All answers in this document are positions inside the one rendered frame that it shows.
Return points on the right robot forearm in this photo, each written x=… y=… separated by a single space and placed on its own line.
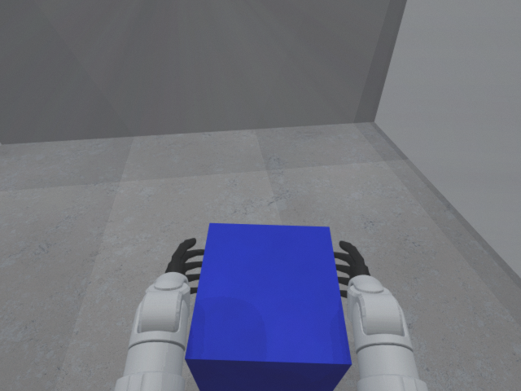
x=381 y=337

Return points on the carton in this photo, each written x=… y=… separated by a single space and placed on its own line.
x=268 y=314

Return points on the robot left hand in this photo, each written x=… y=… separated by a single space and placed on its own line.
x=179 y=258

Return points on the robot right hand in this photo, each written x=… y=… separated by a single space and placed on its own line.
x=356 y=262

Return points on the left robot forearm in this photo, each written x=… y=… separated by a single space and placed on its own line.
x=158 y=337

